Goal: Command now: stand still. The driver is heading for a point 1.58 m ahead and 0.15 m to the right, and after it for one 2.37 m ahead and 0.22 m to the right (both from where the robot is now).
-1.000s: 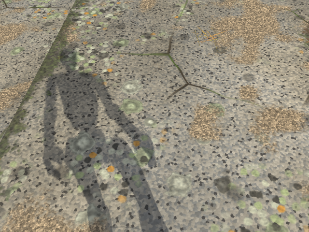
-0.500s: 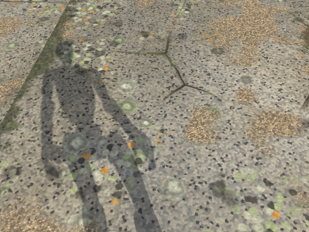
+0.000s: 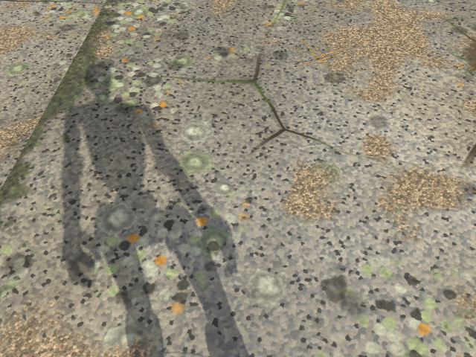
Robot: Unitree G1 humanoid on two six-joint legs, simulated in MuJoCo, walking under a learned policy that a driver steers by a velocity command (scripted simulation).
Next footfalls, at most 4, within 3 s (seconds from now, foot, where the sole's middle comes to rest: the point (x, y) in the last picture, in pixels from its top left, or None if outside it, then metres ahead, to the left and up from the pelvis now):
1.30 left None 0.44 0.09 -0.78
1.84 right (301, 283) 0.73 -0.16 -0.78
2.38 left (226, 202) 1.05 0.07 -0.78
2.96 right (287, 140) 1.37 -0.17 -0.78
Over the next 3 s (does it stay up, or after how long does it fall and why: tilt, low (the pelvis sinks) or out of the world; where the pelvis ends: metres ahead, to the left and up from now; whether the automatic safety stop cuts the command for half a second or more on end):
stays up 1.23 -0.07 -0.02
